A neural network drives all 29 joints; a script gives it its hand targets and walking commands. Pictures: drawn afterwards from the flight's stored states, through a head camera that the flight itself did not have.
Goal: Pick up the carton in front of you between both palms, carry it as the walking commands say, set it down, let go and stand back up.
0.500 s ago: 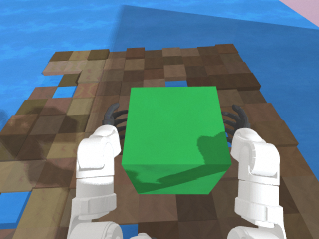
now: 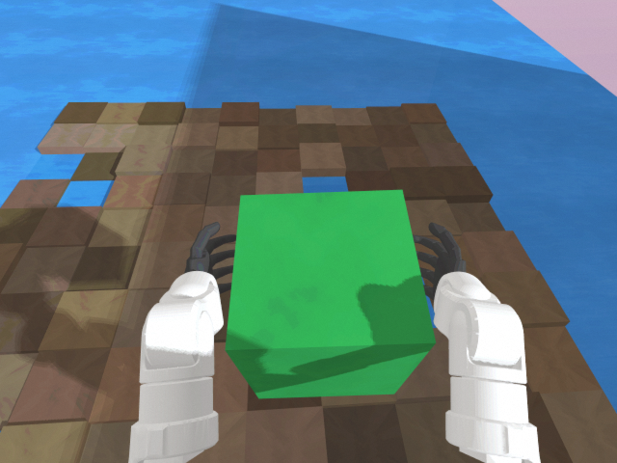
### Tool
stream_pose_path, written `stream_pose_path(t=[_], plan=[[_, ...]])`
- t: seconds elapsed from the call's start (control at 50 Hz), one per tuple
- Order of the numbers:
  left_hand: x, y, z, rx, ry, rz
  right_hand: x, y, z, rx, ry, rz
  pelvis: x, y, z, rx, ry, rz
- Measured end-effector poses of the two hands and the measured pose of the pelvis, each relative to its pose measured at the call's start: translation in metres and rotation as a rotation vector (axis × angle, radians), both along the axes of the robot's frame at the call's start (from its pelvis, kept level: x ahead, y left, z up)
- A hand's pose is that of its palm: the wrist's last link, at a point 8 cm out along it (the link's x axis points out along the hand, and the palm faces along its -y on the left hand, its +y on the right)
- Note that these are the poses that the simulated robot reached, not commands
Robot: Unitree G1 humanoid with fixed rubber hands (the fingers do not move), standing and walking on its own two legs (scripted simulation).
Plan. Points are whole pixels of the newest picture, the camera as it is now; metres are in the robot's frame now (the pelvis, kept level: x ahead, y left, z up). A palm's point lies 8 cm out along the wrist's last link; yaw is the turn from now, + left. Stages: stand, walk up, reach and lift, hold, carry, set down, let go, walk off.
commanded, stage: carry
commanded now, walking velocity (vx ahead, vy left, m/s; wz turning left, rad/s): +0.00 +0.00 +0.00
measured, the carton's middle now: (324, 303) +0.34 +0.01 +0.02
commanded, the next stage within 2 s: none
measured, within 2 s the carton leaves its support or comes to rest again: neither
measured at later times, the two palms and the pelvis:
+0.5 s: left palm (240, 310) +0.31 +0.12 +0.03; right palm (460, 309) +0.32 -0.17 +0.04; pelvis +0.03 -0.04 +0.00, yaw +3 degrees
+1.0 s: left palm (244, 292) +0.33 +0.12 +0.05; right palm (460, 294) +0.34 -0.18 +0.04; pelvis +0.04 -0.04 +0.00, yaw +3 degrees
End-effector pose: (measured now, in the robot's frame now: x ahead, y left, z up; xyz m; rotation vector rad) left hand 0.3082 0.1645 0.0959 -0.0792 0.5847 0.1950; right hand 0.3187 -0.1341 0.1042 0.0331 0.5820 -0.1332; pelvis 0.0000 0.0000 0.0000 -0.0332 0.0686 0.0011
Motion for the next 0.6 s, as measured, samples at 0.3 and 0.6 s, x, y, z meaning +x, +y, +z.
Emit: stream_pose_path(t=[0.3,0.6], plan=[[0.011,-0.037,-0.041,0.079,0.123,-0.046,0.004,-0.035,-0.054,-0.035,0.115,0.011,0.025,-0.027,-0.002,0.0,-0.058,0.038],[0.002,-0.043,-0.05,0.108,0.073,-0.032,0.006,-0.041,-0.064,-0.065,0.065,0.071,0.028,-0.042,-0.002,0.003,-0.055,0.052]])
